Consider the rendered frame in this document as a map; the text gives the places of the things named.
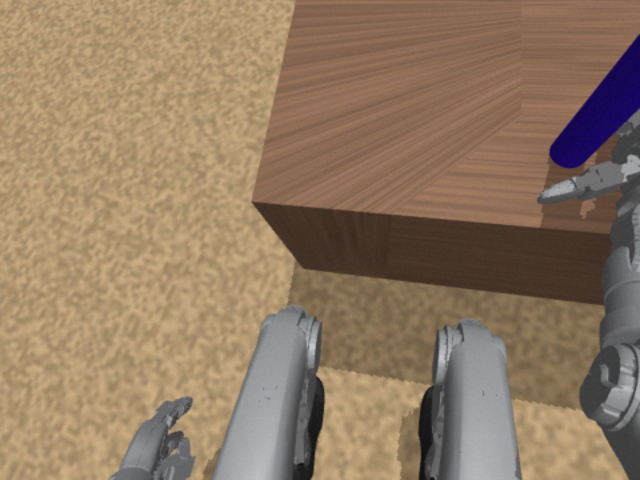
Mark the left robot hand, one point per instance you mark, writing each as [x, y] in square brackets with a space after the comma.
[151, 446]

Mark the can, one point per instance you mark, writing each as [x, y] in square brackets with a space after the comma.
[613, 102]

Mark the right robot arm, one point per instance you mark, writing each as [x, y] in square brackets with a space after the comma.
[610, 393]

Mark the right robot hand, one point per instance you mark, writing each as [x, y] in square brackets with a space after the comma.
[606, 177]

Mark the right robot foot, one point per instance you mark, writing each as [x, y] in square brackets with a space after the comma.
[425, 433]

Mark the left robot foot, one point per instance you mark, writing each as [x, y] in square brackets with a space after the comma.
[304, 471]

